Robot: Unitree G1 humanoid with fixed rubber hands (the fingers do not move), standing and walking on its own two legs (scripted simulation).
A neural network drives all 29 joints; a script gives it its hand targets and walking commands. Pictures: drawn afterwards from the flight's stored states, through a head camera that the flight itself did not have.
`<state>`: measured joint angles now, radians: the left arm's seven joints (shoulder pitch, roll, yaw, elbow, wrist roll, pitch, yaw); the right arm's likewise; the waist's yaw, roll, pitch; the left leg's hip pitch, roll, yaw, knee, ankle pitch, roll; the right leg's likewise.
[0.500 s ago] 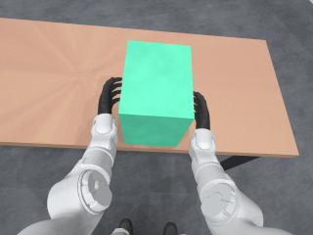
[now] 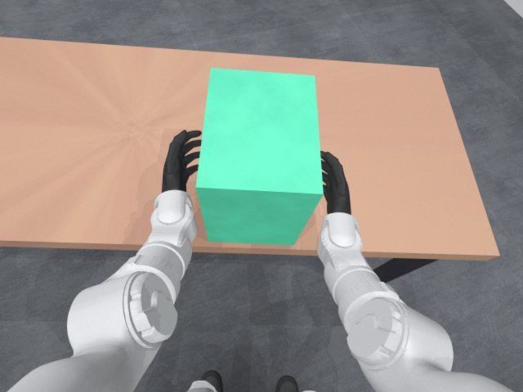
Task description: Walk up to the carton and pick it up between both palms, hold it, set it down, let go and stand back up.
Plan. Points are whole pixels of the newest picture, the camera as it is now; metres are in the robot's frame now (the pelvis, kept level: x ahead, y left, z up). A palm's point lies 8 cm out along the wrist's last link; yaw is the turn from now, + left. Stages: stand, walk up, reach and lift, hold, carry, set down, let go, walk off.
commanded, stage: reach and lift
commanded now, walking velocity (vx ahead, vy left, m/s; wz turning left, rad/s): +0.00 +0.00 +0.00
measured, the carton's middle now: (256, 166) +0.48 +0.02 -0.04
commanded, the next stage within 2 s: none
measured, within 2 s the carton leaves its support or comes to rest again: leaves its support in 0.80 s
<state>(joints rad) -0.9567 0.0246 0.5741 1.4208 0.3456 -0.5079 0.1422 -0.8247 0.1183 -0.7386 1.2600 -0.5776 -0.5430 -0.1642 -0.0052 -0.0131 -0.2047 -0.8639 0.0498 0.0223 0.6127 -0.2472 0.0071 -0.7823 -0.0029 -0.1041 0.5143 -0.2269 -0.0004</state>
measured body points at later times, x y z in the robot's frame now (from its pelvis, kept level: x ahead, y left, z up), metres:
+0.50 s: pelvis +0.00 +0.01 -0.04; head +0.09 +0.02 +0.40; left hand +0.44 +0.15 -0.02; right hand +0.42 -0.11 -0.02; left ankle -0.01 +0.11 -0.72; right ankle -0.02 -0.12 -0.72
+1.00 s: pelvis -0.03 -0.01 -0.03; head -0.02 +0.01 +0.41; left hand +0.38 +0.15 +0.03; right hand +0.39 -0.10 +0.03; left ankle -0.01 +0.11 -0.72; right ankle -0.02 -0.13 -0.72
